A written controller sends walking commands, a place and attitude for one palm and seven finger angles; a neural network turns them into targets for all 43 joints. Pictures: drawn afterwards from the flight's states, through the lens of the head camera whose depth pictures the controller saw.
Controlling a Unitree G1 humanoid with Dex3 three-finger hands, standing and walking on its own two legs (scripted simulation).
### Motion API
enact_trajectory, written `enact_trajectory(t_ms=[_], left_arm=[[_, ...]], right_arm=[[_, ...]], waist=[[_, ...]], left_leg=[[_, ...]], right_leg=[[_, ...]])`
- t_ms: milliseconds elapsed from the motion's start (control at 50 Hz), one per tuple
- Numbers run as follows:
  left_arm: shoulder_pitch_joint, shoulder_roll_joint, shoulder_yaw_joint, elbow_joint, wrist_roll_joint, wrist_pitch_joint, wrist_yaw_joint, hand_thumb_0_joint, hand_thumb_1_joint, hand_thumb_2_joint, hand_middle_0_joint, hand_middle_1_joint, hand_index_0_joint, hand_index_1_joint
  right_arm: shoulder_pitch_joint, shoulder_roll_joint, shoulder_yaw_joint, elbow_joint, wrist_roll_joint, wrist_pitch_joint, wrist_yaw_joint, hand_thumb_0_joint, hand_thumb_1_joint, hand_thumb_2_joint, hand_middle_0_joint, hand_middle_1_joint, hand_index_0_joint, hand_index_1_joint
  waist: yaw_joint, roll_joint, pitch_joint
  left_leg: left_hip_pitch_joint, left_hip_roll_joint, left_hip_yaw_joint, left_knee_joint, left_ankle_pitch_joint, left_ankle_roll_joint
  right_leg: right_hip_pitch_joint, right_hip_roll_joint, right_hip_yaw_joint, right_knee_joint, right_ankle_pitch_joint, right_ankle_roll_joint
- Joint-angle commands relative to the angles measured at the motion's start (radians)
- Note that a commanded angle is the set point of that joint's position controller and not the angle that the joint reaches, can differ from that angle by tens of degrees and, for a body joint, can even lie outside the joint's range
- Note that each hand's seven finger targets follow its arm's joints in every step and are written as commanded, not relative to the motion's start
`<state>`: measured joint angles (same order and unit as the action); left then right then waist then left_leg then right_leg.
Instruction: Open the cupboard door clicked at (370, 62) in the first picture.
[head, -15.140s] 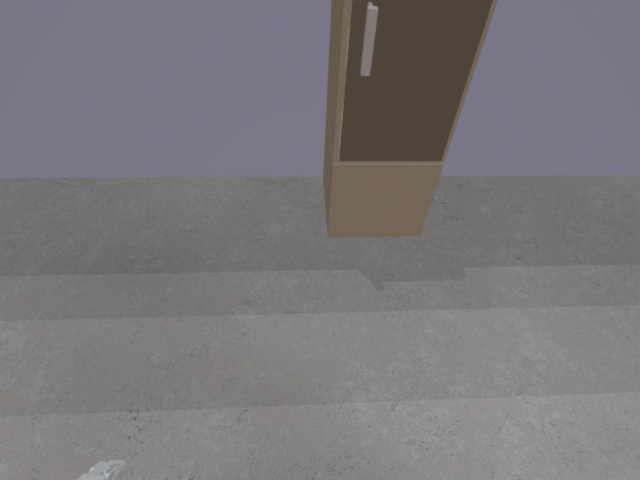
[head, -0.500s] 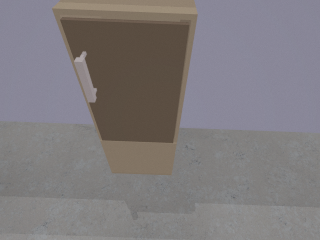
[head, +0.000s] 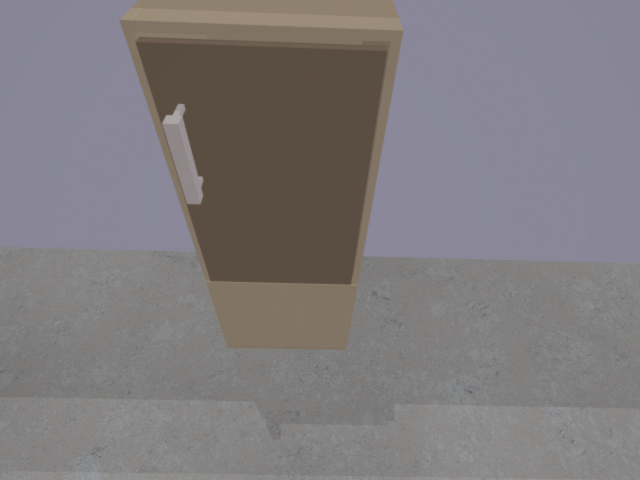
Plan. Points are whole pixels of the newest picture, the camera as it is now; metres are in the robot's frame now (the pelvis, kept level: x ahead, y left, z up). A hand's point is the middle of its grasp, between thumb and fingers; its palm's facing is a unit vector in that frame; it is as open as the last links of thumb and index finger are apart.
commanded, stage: come to a stop and stand still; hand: left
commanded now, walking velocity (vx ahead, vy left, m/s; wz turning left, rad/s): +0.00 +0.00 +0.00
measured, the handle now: (187, 155) +0.59 +0.27 +0.06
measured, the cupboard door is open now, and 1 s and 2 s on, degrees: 0 0 0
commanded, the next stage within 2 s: look again from close up in 0.16 s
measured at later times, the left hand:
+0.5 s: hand out of the picture +0.04 +0.22 -0.17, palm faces +0.04 -0.96 -0.28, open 7.4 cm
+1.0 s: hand out of the picture -0.01 +0.22 -0.17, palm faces +0.02 -0.96 -0.26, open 7.4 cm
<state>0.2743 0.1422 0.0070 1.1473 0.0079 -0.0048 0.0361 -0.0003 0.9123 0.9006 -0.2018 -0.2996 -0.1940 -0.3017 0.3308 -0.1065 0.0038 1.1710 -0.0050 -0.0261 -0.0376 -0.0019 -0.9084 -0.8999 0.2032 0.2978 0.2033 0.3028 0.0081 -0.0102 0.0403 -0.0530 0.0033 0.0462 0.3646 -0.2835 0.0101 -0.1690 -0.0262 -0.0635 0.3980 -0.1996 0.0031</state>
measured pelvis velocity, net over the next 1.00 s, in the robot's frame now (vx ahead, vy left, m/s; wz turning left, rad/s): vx -0.04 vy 0.00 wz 0.01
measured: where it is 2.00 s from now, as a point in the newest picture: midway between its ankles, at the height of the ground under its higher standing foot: outside the picture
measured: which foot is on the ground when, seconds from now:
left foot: down 0.00-1.00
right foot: down 0.00-1.00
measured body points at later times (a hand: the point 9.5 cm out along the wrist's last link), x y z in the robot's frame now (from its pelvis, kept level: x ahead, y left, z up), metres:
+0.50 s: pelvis -0.01 +0.00 -0.01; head -0.03 +0.00 +0.44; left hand +0.03 +0.27 -0.15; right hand +0.05 -0.26 -0.15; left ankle -0.05 +0.11 -0.74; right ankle +0.01 -0.12 -0.74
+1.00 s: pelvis -0.04 +0.00 +0.00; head -0.05 +0.01 +0.45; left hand -0.01 +0.27 -0.15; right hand -0.01 -0.26 -0.15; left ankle -0.05 +0.11 -0.74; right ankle +0.01 -0.12 -0.74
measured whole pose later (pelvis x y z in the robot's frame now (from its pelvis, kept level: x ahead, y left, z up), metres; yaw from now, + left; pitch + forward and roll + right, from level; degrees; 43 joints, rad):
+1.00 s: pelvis -0.04 +0.00 +0.00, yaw +1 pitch -3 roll +0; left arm 0.25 0.26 0.00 1.06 0.02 0.01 0.01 0.00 0.91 0.90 -0.20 -0.30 -0.20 -0.30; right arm 0.26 -0.26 0.00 1.08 -0.02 0.01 0.00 0.00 -0.91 -0.90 0.20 0.30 0.20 0.30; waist 0.01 -0.01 0.01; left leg -0.14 -0.01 0.03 0.44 -0.26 0.02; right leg -0.22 -0.04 -0.07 0.42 -0.15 0.01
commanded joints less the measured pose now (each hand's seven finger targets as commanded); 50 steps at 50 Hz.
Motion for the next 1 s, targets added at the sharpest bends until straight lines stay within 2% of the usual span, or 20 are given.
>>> enact_trajectory(t_ms=[0,220,240,260,280,300,320,340,380,420,480,520,620,720,740,820,880,900,940,980], left_arm=[[0.058,0.097,0.012,-0.022,0.000,-0.014,0.004,0.000,0.900,0.900,-0.200,-0.300,-0.200,-0.300],[0.032,0.136,0.019,-0.029,0.001,-0.018,0.002,0.000,0.900,0.900,-0.200,-0.300,-0.200,-0.300],[0.003,0.282,0.008,-0.133,0.013,-0.023,0.001,0.000,0.900,0.900,-0.200,-0.300,-0.200,-0.300],[0.047,0.199,0.031,-0.136,0.007,-0.029,0.004,0.000,0.900,0.900,-0.200,-0.300,-0.200,-0.300],[0.030,0.229,0.048,-0.137,0.012,-0.030,0.002,0.000,0.900,0.900,-0.200,-0.300,-0.200,-0.300],[0.036,0.215,0.037,-0.152,0.008,-0.028,0.002,0.000,0.900,0.900,-0.200,-0.300,-0.200,-0.300],[0.042,0.209,0.037,-0.162,0.009,-0.025,0.001,0.000,0.900,0.900,-0.200,-0.300,-0.200,-0.300],[0.036,0.200,0.035,-0.170,0.011,-0.018,0.001,0.000,0.900,0.900,-0.200,-0.300,-0.200,-0.300],[0.020,0.216,0.042,-0.183,0.013,-0.012,-0.001,0.000,0.900,0.900,-0.200,-0.300,-0.200,-0.300],[-0.005,0.236,0.043,-0.197,0.012,-0.015,-0.003,0.000,0.900,0.900,-0.200,-0.300,-0.200,-0.300],[-0.037,0.258,0.039,-0.202,0.009,-0.017,-0.006,0.000,0.900,0.900,-0.200,-0.300,-0.200,-0.300],[-0.058,0.280,0.041,-0.205,0.007,-0.021,-0.009,0.000,0.900,0.900,-0.200,-0.300,-0.200,-0.300],[-0.091,0.302,0.036,-0.205,0.006,-0.023,-0.015,0.000,0.900,0.900,-0.200,-0.300,-0.200,-0.300],[-0.109,0.316,0.033,-0.200,0.006,-0.022,-0.019,0.000,0.900,0.900,-0.200,-0.300,-0.200,-0.300],[-0.108,0.313,0.031,-0.197,0.007,-0.019,-0.019,0.000,0.900,0.900,-0.200,-0.300,-0.200,-0.300],[-0.097,0.307,0.029,-0.182,0.007,-0.019,-0.020,0.000,0.900,0.900,-0.200,-0.300,-0.200,-0.300],[-0.082,0.294,0.026,-0.167,0.006,-0.018,-0.018,0.000,0.900,0.900,-0.200,-0.300,-0.200,-0.300],[-0.061,0.262,0.020,-0.153,0.005,-0.016,-0.016,0.000,0.900,0.900,-0.200,-0.300,-0.200,-0.300],[-0.017,0.220,0.011,-0.134,0.008,-0.006,-0.013,0.000,0.900,0.900,-0.200,-0.300,-0.200,-0.300],[0.012,0.221,0.016,-0.128,0.011,0.001,-0.013,0.000,0.900,0.900,-0.200,-0.300,-0.200,-0.300]], right_arm=[[0.074,-0.124,-0.025,-0.023,-0.001,-0.012,-0.012,0.000,-0.900,-0.900,0.200,0.300,0.200,0.300],[0.032,-0.170,-0.034,-0.044,0.000,-0.017,-0.013,0.000,-0.900,-0.900,0.200,0.300,0.200,0.300],[-0.051,-0.280,-0.041,-0.171,-0.006,0.001,0.007,0.000,-0.900,-0.900,0.200,0.300,0.200,0.300],[-0.033,-0.274,-0.052,-0.189,-0.018,-0.027,-0.004,0.000,-0.900,-0.900,0.200,0.300,0.200,0.300],[-0.027,-0.274,-0.069,-0.181,-0.017,-0.036,-0.016,0.000,-0.900,-0.900,0.200,0.300,0.200,0.300],[-0.019,-0.266,-0.062,-0.184,-0.012,-0.034,-0.021,0.000,-0.900,-0.900,0.200,0.300,0.200,0.300],[-0.024,-0.262,-0.063,-0.195,-0.009,-0.029,-0.021,0.000,-0.900,-0.900,0.200,0.300,0.200,0.300],[-0.026,-0.253,-0.060,-0.206,-0.012,-0.022,-0.018,0.000,-0.900,-0.900,0.200,0.300,0.200,0.300],[-0.054,-0.273,-0.067,-0.224,-0.009,-0.011,-0.014,0.000,-0.900,-0.900,0.200,0.300,0.200,0.300],[-0.079,-0.293,-0.068,-0.233,-0.010,-0.008,-0.010,0.000,-0.900,-0.900,0.200,0.300,0.200,0.300],[-0.114,-0.304,-0.059,-0.238,-0.013,-0.004,0.001,0.000,-0.900,-0.900,0.200,0.300,0.200,0.300],[-0.131,-0.322,-0.059,-0.241,-0.014,-0.006,0.005,0.000,-0.900,-0.900,0.200,0.300,0.200,0.300],[-0.157,-0.342,-0.053,-0.236,-0.015,-0.003,0.016,0.000,-0.900,-0.900,0.200,0.300,0.200,0.300],[-0.154,-0.344,-0.047,-0.222,-0.016,0.004,0.026,0.000,-0.900,-0.900,0.200,0.300,0.200,0.300],[-0.148,-0.341,-0.045,-0.218,-0.016,0.005,0.028,0.000,-0.900,-0.900,0.200,0.300,0.200,0.300],[-0.136,-0.337,-0.043,-0.199,-0.016,0.007,0.031,0.000,-0.900,-0.900,0.200,0.300,0.200,0.300],[-0.121,-0.327,-0.040,-0.180,-0.014,0.006,0.031,0.000,-0.900,-0.900,0.200,0.300,0.200,0.300],[-0.104,-0.295,-0.032,-0.166,-0.015,0.010,0.032,0.000,-0.900,-0.900,0.200,0.300,0.200,0.300],[-0.049,-0.242,-0.020,-0.139,-0.017,0.023,0.034,0.000,-0.900,-0.900,0.200,0.300,0.200,0.300],[-0.021,-0.236,-0.020,-0.124,-0.020,0.032,0.034,0.000,-0.900,-0.900,0.200,0.300,0.200,0.300]], waist=[[-0.001,0.027,0.059],[-0.001,0.031,0.047],[-0.026,-0.047,0.121],[0.004,0.035,-0.059],[-0.014,0.092,-0.158],[-0.013,0.113,-0.189],[-0.012,0.091,-0.185],[-0.015,0.056,-0.154],[-0.013,-0.018,-0.072],[-0.015,-0.015,-0.029],[-0.012,0.002,0.022],[-0.010,0.002,0.017],[-0.008,0.004,0.021],[-0.010,-0.014,0.029],[-0.010,-0.001,0.023],[-0.007,0.007,0.016],[-0.006,0.009,0.001],[-0.005,-0.002,-0.004],[-0.005,-0.018,-0.008],[-0.002,-0.037,0.036]], left_leg=[[-0.115,0.116,-0.086,-0.089,0.170,0.013],[-0.087,0.119,-0.091,-0.085,0.233,0.016],[-0.162,0.078,-0.103,-0.048,0.325,0.007],[-0.129,0.106,-0.095,0.051,0.428,0.026],[-0.074,0.103,-0.098,0.085,0.529,0.030],[-0.060,0.110,-0.093,0.098,0.519,0.037],[-0.074,0.108,-0.093,0.108,0.474,0.040],[-0.105,0.105,-0.090,0.110,0.401,0.042],[-0.172,0.096,-0.092,0.100,0.270,0.045],[-0.189,0.096,-0.092,0.080,0.234,0.043],[-0.212,0.098,-0.097,0.043,0.163,0.042],[-0.207,0.099,-0.103,0.031,0.159,0.040],[-0.194,0.096,-0.106,-0.008,0.079,0.036],[-0.208,0.086,-0.109,-0.034,-0.001,0.028],[-0.208,0.087,-0.109,-0.042,-0.025,0.027],[-0.222,0.084,-0.115,-0.057,-0.056,0.025],[-0.224,0.090,-0.121,-0.064,-0.052,0.024],[-0.221,0.086,-0.110,-0.057,-0.060,0.020],[-0.224,0.071,-0.090,-0.038,-0.131,0.015],[-0.261,0.052,-0.075,-0.010,-0.201,0.018]], right_leg=[[0.030,-0.085,0.075,-0.046,0.137,-0.023],[0.033,-0.091,0.072,-0.044,0.171,-0.024],[-0.035,-0.045,0.048,0.050,0.203,-0.038],[0.035,-0.078,0.069,0.116,0.216,-0.038],[0.050,-0.082,0.069,0.144,0.323,-0.055],[0.056,-0.082,0.066,0.134,0.293,-0.060],[0.051,-0.079,0.067,0.128,0.285,-0.062],[0.037,-0.077,0.066,0.122,0.247,-0.060],[0.015,-0.086,0.082,0.106,0.234,-0.061],[-0.008,-0.089,0.091,0.099,0.238,-0.062],[-0.028,-0.088,0.099,0.062,0.160,-0.051],[-0.017,-0.092,0.105,0.045,0.152,-0.048],[-0.021,-0.097,0.122,-0.019,0.043,-0.039],[-0.026,-0.101,0.139,-0.074,-0.078,-0.032],[-0.025,-0.100,0.133,-0.078,-0.101,-0.028],[-0.013,-0.104,0.136,-0.093,-0.126,-0.023],[0.007,-0.103,0.125,-0.088,-0.096,-0.019],[0.011,-0.108,0.123,-0.094,-0.114,-0.015],[0.006,-0.109,0.130,-0.099,-0.221,-0.012],[-0.029,-0.116,0.157,-0.115,-0.333,-0.020]])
